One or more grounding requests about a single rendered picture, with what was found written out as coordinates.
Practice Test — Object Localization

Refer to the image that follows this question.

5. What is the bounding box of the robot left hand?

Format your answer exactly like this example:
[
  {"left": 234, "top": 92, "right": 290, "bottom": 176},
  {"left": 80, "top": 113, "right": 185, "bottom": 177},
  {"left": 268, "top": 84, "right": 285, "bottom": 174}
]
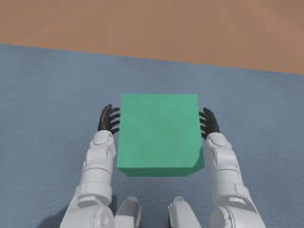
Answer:
[{"left": 97, "top": 104, "right": 121, "bottom": 135}]

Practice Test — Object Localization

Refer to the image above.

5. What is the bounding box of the robot left upper arm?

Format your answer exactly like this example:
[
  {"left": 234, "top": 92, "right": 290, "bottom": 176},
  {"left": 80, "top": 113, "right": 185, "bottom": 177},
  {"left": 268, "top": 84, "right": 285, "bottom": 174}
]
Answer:
[{"left": 60, "top": 204, "right": 115, "bottom": 228}]

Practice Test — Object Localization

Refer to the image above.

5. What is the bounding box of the carton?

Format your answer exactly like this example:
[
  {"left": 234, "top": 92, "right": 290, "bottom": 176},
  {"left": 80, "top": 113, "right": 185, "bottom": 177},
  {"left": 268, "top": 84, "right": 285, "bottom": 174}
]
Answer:
[{"left": 116, "top": 93, "right": 205, "bottom": 177}]

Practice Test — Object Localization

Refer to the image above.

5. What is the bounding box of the robot right upper arm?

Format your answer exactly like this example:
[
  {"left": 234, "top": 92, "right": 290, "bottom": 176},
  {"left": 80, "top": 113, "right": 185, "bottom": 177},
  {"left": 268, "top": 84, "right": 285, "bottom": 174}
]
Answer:
[{"left": 209, "top": 204, "right": 265, "bottom": 228}]

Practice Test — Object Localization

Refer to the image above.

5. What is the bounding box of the robot right thigh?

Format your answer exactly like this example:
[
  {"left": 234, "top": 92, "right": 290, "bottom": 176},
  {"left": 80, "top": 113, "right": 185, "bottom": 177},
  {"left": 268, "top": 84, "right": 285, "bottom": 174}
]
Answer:
[{"left": 168, "top": 200, "right": 201, "bottom": 228}]

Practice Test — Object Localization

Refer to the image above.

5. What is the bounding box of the left robot shin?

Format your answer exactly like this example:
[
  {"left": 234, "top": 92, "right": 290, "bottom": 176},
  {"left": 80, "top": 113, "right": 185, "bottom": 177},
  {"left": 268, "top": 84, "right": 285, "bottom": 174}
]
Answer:
[{"left": 127, "top": 196, "right": 138, "bottom": 202}]

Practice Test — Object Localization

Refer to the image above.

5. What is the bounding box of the right robot forearm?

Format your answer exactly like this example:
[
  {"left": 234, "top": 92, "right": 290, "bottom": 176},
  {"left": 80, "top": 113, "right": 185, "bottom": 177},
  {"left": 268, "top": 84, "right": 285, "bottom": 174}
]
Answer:
[{"left": 204, "top": 132, "right": 266, "bottom": 228}]

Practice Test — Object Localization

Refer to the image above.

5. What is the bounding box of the left robot forearm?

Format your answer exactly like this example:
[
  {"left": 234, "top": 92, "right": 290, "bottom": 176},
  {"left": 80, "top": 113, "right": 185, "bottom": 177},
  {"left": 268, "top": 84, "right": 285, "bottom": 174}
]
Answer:
[{"left": 59, "top": 130, "right": 117, "bottom": 228}]

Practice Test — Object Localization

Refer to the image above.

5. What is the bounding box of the robot right hand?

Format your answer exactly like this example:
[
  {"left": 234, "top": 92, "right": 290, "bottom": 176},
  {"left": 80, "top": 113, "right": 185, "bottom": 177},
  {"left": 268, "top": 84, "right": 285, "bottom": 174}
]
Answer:
[{"left": 199, "top": 107, "right": 220, "bottom": 140}]

